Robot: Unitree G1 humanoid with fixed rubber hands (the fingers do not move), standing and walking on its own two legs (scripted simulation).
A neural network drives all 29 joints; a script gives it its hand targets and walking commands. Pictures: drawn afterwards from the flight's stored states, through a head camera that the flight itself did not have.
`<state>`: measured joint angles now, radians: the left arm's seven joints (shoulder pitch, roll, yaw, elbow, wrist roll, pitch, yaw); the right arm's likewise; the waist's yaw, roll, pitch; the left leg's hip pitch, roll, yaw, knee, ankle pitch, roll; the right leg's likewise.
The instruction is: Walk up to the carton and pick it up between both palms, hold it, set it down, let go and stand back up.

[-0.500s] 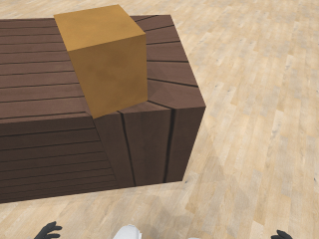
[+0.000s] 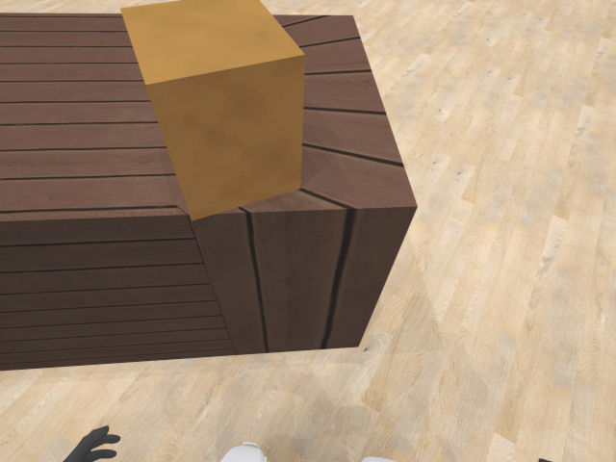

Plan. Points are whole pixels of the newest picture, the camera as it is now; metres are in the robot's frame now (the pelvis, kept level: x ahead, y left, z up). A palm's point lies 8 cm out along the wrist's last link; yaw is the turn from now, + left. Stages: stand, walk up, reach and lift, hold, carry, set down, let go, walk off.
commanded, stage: walk up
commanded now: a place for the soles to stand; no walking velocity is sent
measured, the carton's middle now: (220, 109) +0.62 +0.14 +0.10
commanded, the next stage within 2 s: none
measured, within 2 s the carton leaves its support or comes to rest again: neither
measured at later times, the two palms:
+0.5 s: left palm out of the picture +0.12 +0.30 -0.09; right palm out of the picture +0.11 -0.33 -0.09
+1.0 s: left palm out of the picture +0.10 +0.30 -0.09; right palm out of the picture +0.12 -0.32 -0.08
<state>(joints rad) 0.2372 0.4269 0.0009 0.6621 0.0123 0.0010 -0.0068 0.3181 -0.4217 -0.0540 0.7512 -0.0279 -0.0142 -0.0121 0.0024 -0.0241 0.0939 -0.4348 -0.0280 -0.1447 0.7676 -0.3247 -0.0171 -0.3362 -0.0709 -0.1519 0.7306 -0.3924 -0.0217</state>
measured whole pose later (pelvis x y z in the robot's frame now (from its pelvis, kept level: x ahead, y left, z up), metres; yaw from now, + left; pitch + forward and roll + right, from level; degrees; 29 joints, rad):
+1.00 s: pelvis +0.01 -0.01 +0.00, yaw +5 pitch -1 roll +0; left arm 0.22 0.42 0.00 0.69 0.01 0.00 0.01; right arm 0.26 -0.42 -0.05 0.75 -0.03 -0.01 -0.01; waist 0.00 -0.02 0.11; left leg -0.42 -0.05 -0.09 0.74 -0.31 0.01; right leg -0.36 -0.08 -0.16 0.87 -0.58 -0.02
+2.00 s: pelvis +0.03 -0.02 +0.00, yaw +7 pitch -1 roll +1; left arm 0.22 0.42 0.00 0.71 0.01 -0.01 0.00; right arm 0.20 -0.42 -0.05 0.79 -0.02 -0.02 -0.01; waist 0.00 -0.01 0.11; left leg -0.38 -0.03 -0.11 0.77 -0.41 0.01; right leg -0.29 -0.10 -0.16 0.74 -0.42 -0.02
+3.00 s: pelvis +0.06 +0.01 +0.01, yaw +8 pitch -3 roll +0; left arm 0.29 0.44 0.00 0.74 0.01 -0.05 0.00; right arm 0.18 -0.44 -0.05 0.82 -0.03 -0.02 0.07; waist 0.01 0.00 0.11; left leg -0.48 0.01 -0.11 0.95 -0.42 0.01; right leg -0.19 -0.11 -0.16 0.68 -0.43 -0.01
